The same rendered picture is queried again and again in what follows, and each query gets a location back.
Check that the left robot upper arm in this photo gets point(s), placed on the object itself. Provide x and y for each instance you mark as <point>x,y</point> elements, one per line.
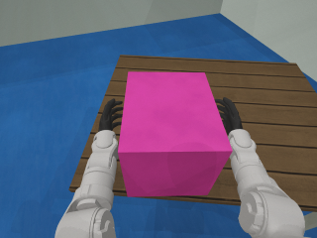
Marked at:
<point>97,222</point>

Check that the carton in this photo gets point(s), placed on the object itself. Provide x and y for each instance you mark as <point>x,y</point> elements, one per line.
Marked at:
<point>172,138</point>

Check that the right robot upper arm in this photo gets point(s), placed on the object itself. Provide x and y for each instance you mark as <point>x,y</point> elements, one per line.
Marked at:
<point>266,215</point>

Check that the right robot hand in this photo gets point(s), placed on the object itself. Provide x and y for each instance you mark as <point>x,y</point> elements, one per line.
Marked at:
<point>231,119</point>

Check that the right robot forearm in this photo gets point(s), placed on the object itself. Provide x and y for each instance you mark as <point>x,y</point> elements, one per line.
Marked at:
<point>248,170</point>

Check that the left robot hand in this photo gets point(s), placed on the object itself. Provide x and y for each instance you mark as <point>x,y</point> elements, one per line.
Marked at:
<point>106,120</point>

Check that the left robot forearm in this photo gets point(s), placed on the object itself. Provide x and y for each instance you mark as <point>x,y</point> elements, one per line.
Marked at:
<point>96,189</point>

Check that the table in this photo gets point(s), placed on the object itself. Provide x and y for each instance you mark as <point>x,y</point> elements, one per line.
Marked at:
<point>277,106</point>

